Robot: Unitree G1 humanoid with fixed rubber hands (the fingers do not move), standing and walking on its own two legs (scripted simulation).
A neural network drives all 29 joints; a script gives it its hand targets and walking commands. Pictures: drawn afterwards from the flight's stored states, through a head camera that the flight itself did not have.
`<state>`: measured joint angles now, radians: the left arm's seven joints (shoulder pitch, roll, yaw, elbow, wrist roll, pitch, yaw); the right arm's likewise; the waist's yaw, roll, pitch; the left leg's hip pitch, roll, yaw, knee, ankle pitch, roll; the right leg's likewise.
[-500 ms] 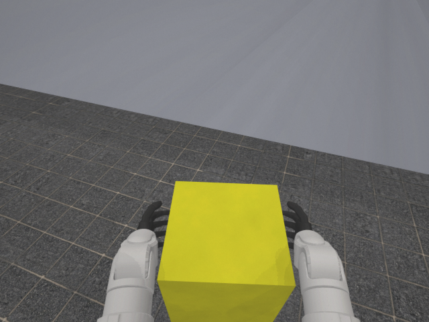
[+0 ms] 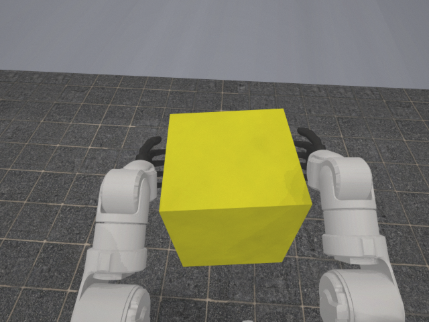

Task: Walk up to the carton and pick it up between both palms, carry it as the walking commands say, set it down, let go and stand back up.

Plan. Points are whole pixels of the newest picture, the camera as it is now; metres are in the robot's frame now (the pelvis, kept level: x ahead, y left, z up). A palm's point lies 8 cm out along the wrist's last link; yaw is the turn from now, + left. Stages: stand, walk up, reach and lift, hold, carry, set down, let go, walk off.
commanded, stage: carry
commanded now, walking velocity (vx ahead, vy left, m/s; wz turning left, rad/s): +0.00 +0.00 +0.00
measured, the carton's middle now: (229, 193) +0.36 -0.04 +0.02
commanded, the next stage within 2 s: none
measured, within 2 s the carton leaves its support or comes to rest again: neither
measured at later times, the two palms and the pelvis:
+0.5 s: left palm (98, 229) +0.27 +0.17 +0.09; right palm (293, 211) +0.28 -0.13 +0.10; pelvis -0.03 +0.03 +0.01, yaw -2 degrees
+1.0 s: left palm (141, 257) +0.24 +0.11 +0.05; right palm out of the picture +0.11 -0.16 +0.06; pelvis -0.07 +0.11 +0.00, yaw -26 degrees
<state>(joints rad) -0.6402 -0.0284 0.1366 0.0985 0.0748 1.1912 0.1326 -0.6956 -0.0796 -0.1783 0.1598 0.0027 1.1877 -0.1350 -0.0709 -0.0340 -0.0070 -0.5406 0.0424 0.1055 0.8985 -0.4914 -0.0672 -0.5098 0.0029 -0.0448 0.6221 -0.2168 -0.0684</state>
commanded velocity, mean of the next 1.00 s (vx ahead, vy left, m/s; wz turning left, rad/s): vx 0.00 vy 0.23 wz -0.78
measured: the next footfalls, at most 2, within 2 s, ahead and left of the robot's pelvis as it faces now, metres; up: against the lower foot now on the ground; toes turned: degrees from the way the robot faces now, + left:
left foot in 0.12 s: -0.04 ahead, +0.13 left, +0.00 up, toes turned +7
right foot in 0.80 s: -0.03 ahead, -0.06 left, +0.00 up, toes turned -26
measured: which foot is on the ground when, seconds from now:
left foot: up 0.00-0.10, down 0.12-0.78, up 0.80-1.00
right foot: down 0.00-0.50, up 0.52-0.78, down 0.80-1.00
